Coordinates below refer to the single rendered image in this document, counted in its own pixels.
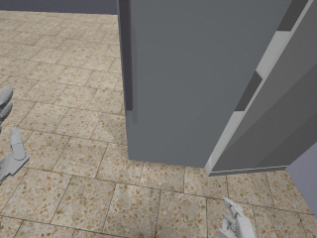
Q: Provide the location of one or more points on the handle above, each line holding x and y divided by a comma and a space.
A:
126, 40

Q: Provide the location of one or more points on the left robot hand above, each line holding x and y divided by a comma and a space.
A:
13, 161

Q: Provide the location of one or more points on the fridge door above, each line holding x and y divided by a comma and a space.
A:
192, 61

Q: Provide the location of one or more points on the right robot hand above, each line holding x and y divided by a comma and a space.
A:
241, 227

